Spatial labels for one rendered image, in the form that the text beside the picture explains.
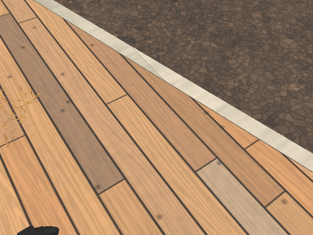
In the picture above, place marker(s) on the robot left hand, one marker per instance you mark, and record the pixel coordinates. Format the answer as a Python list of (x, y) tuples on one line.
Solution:
[(42, 230)]

